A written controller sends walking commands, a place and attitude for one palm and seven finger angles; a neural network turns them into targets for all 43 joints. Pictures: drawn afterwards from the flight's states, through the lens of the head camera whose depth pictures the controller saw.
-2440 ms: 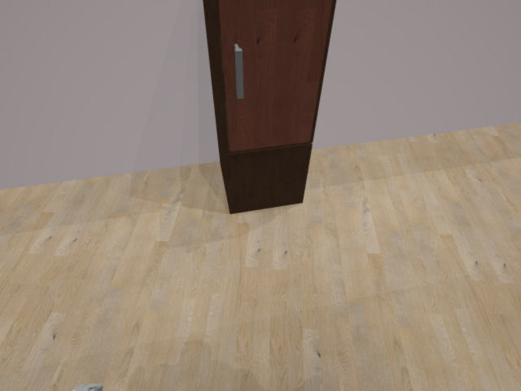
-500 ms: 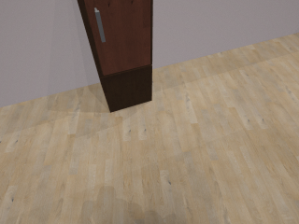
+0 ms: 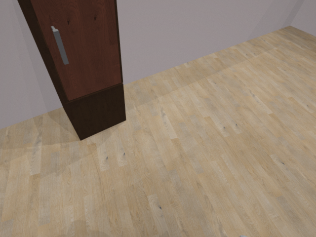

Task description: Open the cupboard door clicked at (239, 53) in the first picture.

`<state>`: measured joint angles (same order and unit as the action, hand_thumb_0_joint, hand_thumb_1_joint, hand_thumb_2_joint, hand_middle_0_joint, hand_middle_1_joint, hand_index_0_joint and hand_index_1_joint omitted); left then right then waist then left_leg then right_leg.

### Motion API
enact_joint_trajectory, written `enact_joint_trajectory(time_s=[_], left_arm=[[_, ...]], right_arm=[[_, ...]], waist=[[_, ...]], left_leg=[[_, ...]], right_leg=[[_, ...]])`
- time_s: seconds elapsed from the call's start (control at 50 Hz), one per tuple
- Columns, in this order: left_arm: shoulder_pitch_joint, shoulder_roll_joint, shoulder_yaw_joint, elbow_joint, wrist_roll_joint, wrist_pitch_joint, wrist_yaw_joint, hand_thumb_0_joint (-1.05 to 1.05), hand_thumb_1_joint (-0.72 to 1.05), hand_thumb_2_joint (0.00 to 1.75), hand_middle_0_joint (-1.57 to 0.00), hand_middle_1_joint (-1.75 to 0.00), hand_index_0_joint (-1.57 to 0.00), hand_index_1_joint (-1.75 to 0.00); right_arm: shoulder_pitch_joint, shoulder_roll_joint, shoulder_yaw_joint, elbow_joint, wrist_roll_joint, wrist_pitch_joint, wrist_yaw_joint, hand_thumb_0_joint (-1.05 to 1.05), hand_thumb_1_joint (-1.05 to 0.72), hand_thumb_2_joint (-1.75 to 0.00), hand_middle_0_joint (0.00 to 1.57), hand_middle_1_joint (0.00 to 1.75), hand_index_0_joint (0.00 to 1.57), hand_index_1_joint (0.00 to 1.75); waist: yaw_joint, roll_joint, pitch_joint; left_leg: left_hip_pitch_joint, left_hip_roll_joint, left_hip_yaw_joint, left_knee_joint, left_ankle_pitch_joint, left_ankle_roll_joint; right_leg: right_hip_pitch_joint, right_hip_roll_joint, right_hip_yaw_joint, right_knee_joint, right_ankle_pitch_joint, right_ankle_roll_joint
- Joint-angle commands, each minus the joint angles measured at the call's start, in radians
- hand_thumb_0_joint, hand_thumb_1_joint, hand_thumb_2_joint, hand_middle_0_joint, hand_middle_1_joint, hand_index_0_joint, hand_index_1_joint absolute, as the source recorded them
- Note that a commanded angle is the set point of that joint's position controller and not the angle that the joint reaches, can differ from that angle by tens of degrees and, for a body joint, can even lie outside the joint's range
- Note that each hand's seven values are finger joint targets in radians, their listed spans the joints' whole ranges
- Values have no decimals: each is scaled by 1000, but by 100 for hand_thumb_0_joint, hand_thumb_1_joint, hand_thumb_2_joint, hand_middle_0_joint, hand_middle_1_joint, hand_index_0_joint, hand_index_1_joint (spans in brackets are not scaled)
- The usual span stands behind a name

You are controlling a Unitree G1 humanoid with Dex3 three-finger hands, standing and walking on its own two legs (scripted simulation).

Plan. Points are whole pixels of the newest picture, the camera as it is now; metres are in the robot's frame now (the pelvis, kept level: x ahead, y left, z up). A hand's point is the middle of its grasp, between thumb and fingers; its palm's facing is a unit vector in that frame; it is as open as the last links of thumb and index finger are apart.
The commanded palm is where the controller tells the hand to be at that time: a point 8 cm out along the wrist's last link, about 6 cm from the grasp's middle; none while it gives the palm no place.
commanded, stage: walk to a spot facing it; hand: left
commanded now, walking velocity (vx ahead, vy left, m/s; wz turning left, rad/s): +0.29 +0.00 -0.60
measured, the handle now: (59, 45) +0.83 +0.55 +0.01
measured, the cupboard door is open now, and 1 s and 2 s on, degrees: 0 0 0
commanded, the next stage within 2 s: turn to face it in 1.22 s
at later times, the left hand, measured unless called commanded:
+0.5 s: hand (147, 166) +0.39 +0.07 -0.18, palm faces -0.38 -0.91 -0.15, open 7.4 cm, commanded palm none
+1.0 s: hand (139, 140) +0.50 +0.12 -0.17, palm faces -0.48 -0.85 -0.20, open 7.4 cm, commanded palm none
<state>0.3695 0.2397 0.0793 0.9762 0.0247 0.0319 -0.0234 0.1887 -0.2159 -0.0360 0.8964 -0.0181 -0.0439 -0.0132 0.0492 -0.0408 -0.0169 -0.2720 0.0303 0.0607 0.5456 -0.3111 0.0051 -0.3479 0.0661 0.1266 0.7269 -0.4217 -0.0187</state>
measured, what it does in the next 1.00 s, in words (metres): walks ahead, turning right: right foot, then left foot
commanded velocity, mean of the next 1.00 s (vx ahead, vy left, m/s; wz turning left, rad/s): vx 0.22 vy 0.00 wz -0.59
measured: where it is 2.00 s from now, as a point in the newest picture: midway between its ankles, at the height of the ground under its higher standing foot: (180, 212)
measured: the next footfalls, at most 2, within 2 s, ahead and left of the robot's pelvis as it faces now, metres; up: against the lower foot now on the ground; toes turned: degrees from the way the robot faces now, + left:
right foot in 0.46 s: +0.28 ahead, -0.16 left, +0.00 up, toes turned -25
left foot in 0.84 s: +0.47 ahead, +0.02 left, +0.00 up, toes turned -22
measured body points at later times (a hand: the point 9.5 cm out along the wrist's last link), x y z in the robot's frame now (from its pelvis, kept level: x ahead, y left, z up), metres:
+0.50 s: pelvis +0.18 -0.04 -0.03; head +0.23 -0.04 +0.42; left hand +0.41 +0.12 -0.16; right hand -0.03 -0.20 -0.15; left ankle +0.03 +0.11 -0.66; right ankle +0.24 -0.14 -0.74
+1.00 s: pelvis +0.36 -0.04 +0.00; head +0.39 -0.03 +0.45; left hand +0.52 +0.17 -0.16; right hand +0.34 -0.30 -0.11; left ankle +0.43 +0.03 -0.73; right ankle +0.27 -0.13 -0.65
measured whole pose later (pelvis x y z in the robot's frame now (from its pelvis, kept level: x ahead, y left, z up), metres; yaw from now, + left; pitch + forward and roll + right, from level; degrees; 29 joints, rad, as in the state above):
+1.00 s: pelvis +0.36 -0.04 +0.00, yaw -36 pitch +0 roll -1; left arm 0.30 0.25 0.10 0.96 0.03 0.04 -0.03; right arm 0.16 -0.15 -0.01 0.88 -0.03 -0.05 -0.02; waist 0.05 -0.05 0.02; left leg -0.27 0.11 0.22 0.55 -0.27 0.01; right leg -0.50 -0.02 -0.04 1.16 -0.40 0.02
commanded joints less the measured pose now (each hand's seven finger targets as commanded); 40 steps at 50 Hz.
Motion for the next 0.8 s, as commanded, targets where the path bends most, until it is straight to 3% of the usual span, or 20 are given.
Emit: enact_joint_trajectory(time_s=[0.0, 0.04, 0.06, 0.1, 0.2, 0.28, 0.32, 0.36, 0.38, 0.4, 0.42, 0.44, 0.46, 0.48, 0.52, 0.56, 0.62, 0.72, 0.76, 0.78], left_arm=[[-167, 80, 37, -131, 13, -46, -29, 0, 90, 90, -20, -30, -20, -30], [-122, 42, 26, -97, 15, -35, -38, 0, 90, 90, -20, -30, -20, -30], [-111, 30, 23, -92, 15, -28, -38, 0, 90, 90, -20, -30, -20, -30], [-133, 15, 17, -99, 13, -19, -37, 0, 90, 90, -20, -30, -20, -30], [-284, -13, -2, -138, 12, -13, -42, 0, 90, 90, -20, -30, -20, -30], [-412, -29, -15, -166, 7, -21, -44, 0, 90, 90, -20, -30, -20, -30], [-402, -19, -15, -161, 6, -28, -41, 0, 90, 90, -20, -30, -20, -30], [-291, 12, -4, -131, 8, -36, -33, 0, 90, 90, -20, -30, -20, -30], [-185, 41, 6, -100, 10, -45, -28, 0, 90, 90, -20, -30, -20, -30], [-52, 97, 24, -59, 14, -59, -22, 0, 90, 90, -20, -30, -20, -30], [61, 213, 45, -39, 9, -67, -9, 0, 90, 90, -20, -30, -20, -30], [99, 277, 56, -31, -19, -67, 5, 0, 90, 90, -20, -30, -20, -30], [52, 265, 56, -51, -27, -59, 15, 0, 90, 90, -20, -30, -20, -30], [-27, 232, 48, -70, -25, -58, 17, 0, 90, 90, -20, -30, -20, -30], [-145, 153, 23, -94, -14, -70, 28, 0, 90, 90, -20, -30, -20, -30], [-197, 134, 20, -98, 1, -78, 29, 0, 90, 90, -20, -30, -20, -30], [-195, 131, 20, -90, 3, -79, 19, 0, 90, 90, -20, -30, -20, -30], [-140, 146, 30, -99, 3, -73, 10, 0, 90, 90, -20, -30, -20, -30], [-137, 151, 35, -108, 1, -66, 11, 0, 90, 90, -20, -30, -20, -30], [-147, 147, 35, -114, -4, -60, 12, 0, 90, 90, -20, -30, -20, -30]], right_arm=[[142, -158, -38, -9, -7, -24, -13, 0, -90, -90, 20, 30, 20, 30], [133, -105, -19, 3, 0, -41, -18, 0, -90, -90, 20, 30, 20, 30], [156, -99, -17, 12, 1, -46, -21, 0, -90, -90, 20, 30, 20, 30], [202, -91, -15, 38, 3, -52, -24, 0, -90, -90, 20, 30, 20, 30], [303, -71, -11, 99, -2, -53, -27, 0, -90, -90, 20, 30, 20, 30], [359, -75, -12, 139, -11, -45, -28, 0, -90, -90, 20, 30, 20, 30], [357, -94, -19, 146, -10, -41, -28, 0, -90, -90, 20, 30, 20, 30], [330, -131, -32, 139, -5, -38, -25, 0, -90, -90, 20, 30, 20, 30], [303, -152, -37, 129, 0, -36, -22, 0, -90, -90, 20, 30, 20, 30], [295, -146, -33, 113, 7, -32, -14, 0, -90, -90, 20, 30, 20, 30], [319, -78, -21, 87, 27, -31, -2, 0, -90, -90, 20, 30, 20, 30], [269, -48, -20, 39, 29, -35, -12, 0, -90, -90, 20, 30, 20, 30], [206, -79, -29, 21, 17, -39, -14, 0, -90, -90, 20, 30, 20, 30], [182, -71, -32, 15, 12, -32, -10, 0, -90, -90, 20, 30, 20, 30], [171, -64, -29, 34, -6, -4, -5, 0, -90, -90, 20, 30, 20, 30], [234, -31, -28, 49, -10, 17, -2, 0, -90, -90, 20, 30, 20, 30], [201, -26, -30, 26, -10, 24, 8, 0, -90, -90, 20, 30, 20, 30], [47, -37, -32, -46, -6, 0, 18, 0, -90, -90, 20, 30, 20, 30], [43, -44, -35, -55, -1, -10, 14, 0, -90, -90, 20, 30, 20, 30], [73, -59, -37, -46, 1, -13, 8, 0, -90, -90, 20, 30, 20, 30]], waist=[[-77, 160, 148], [-43, 165, 126], [-39, 191, 122], [-41, 173, 116], [-75, 161, 165], [-111, 169, 190], [-97, 182, 157], [-38, 196, 61], [14, 208, -3], [76, 173, -85], [109, -28, -220], [95, -101, -269], [87, 2, -194], [44, -19, -124], [-33, 68, -2], [-93, 41, -3], [-97, -58, 22], [-46, -96, 38], [-53, -86, 27], [-75, -80, 19]], left_leg=[[160, 376, -365, -422, -269, 104], [152, 287, -159, -380, 28, 57], [171, 272, -96, -360, 161, 51], [218, 272, -26, -330, 325, 65], [293, 283, 61, -318, 487, 81], [340, 284, 135, -292, 618, 87], [356, 293, 183, -214, 833, 85], [374, 303, 220, -44, 1068, 68], [333, 289, 239, 108, 1075, 48], [147, 278, 244, 342, 912, 8], [-187, 165, 223, 681, 111, -40], [-405, 63, 104, 992, -304, -58], [-426, 116, -22, 960, -182, -39], [-419, 151, -35, 942, -113, -48], [-320, 190, -46, 806, -56, -56], [-232, 179, -21, 670, -45, -68], [-208, 150, 5, 507, 36, -82], [-138, 77, 20, 227, 37, -73], [-34, 47, 34, 114, 33, -72], [65, 34, 45, 25, 69, -75]], right_leg=[[-432, -122, -78, 425, 58, 26], [-379, -134, -106, 458, 177, 41], [-380, -134, -114, 474, 200, 48], [-416, -141, -130, 479, 227, 55], [-470, -157, -197, 329, 275, 51], [-391, -124, -268, 84, 251, 19], [-279, -80, -301, -4, 216, -17], [-111, -30, -321, -53, 180, -56], [51, -8, -336, -102, 187, -73], [352, -31, -309, -180, 263, -100], [675, -318, 88, -216, 334, -209], [727, -528, 464, -309, 563, -316], [586, -479, 343, -349, 511, -301], [446, -458, 330, -392, 359, -278], [141, -382, 187, -454, 251, -224], [9, -312, 76, -461, 265, -195], [-69, -241, 50, -485, 131, -176], [-39, -230, 129, -436, 90, -167], [-41, -230, 151, -382, 121, -154], [-73, -207, 135, -333, 135, -129]])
